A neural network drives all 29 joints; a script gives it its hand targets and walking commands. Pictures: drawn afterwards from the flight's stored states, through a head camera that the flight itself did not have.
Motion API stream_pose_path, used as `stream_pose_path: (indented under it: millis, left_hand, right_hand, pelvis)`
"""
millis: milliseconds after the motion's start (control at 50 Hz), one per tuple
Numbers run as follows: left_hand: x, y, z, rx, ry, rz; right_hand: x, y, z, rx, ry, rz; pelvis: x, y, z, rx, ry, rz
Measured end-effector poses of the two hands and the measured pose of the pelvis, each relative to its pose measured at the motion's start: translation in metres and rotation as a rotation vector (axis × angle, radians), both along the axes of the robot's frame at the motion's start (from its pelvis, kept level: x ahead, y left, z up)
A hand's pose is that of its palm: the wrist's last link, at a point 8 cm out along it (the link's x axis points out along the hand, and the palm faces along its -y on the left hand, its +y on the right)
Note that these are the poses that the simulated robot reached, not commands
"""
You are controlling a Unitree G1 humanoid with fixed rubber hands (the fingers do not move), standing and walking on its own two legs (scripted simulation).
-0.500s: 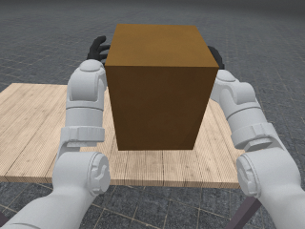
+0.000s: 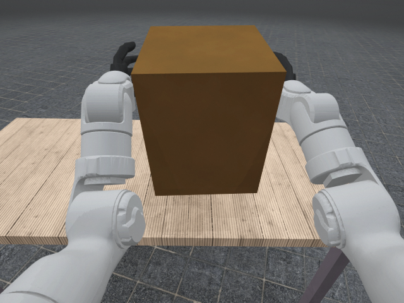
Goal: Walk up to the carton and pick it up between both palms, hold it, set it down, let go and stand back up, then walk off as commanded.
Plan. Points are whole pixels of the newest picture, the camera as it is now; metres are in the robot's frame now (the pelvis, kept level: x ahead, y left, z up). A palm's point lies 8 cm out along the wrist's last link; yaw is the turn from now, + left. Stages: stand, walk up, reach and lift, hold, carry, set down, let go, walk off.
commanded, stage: hold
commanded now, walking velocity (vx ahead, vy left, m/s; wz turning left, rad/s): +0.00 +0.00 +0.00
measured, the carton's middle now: (204, 111) +0.38 +0.00 +0.25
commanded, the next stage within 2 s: none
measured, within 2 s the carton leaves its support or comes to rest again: neither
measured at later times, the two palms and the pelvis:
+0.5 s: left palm (118, 79) +0.37 +0.15 +0.32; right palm (283, 85) +0.38 -0.14 +0.31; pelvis +0.00 +0.00 +0.00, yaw +0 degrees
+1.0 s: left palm (120, 80) +0.37 +0.15 +0.32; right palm (286, 82) +0.37 -0.14 +0.32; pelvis +0.01 +0.00 +0.00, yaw +0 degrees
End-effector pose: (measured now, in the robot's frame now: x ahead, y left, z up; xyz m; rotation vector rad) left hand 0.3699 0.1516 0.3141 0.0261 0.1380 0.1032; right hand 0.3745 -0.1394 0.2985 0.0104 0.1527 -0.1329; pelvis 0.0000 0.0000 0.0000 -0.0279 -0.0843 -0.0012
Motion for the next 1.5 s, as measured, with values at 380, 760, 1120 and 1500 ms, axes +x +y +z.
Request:
stream_pose_path:
  millis: [380, 760, 1120, 1500]
  left_hand:
    - [0.000, 0.004, 0.007, -0.018, 0.012, -0.002]
    - [0.001, 0.003, 0.005, -0.014, 0.014, -0.007]
    - [0.002, -0.002, 0.007, -0.020, 0.015, -0.010]
    - [0.004, 0.001, 0.009, -0.028, 0.018, -0.004]
  right_hand:
    - [-0.001, 0.004, 0.012, -0.016, 0.017, -0.002]
    - [-0.001, 0.003, 0.012, -0.024, 0.025, -0.003]
    - [-0.002, -0.002, 0.019, -0.015, 0.030, -0.011]
    - [0.002, 0.001, 0.017, -0.024, 0.037, -0.002]
  pelvis:
    - [0.000, -0.005, 0.000, -0.003, 0.025, 0.012]
    - [0.009, 0.002, 0.000, -0.003, 0.007, 0.003]
    - [0.005, -0.001, 0.000, -0.003, 0.025, 0.000]
    - [0.007, -0.005, 0.000, -0.002, 0.031, 0.008]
